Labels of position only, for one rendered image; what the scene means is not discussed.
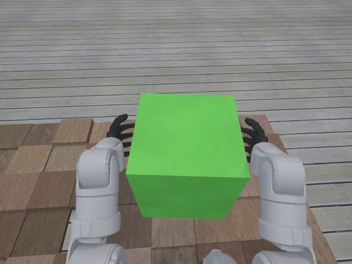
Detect robot right forearm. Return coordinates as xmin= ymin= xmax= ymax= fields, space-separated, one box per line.
xmin=250 ymin=142 xmax=317 ymax=264

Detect robot right hand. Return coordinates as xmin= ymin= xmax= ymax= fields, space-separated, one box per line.
xmin=240 ymin=118 xmax=268 ymax=163

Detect carton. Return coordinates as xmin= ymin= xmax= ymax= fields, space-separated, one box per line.
xmin=126 ymin=93 xmax=250 ymax=219

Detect left robot upper arm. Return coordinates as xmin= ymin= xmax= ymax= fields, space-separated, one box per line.
xmin=68 ymin=244 xmax=128 ymax=264

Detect robot left forearm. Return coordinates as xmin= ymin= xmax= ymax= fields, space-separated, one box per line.
xmin=65 ymin=137 xmax=125 ymax=264

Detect robot left hand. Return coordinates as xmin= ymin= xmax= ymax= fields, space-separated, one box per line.
xmin=106 ymin=114 xmax=135 ymax=157

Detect right robot thigh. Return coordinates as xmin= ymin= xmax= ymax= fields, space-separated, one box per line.
xmin=202 ymin=252 xmax=237 ymax=264

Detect right robot upper arm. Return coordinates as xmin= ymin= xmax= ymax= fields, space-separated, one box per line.
xmin=252 ymin=251 xmax=312 ymax=264

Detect right robot shin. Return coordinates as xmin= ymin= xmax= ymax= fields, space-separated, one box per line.
xmin=209 ymin=249 xmax=221 ymax=254

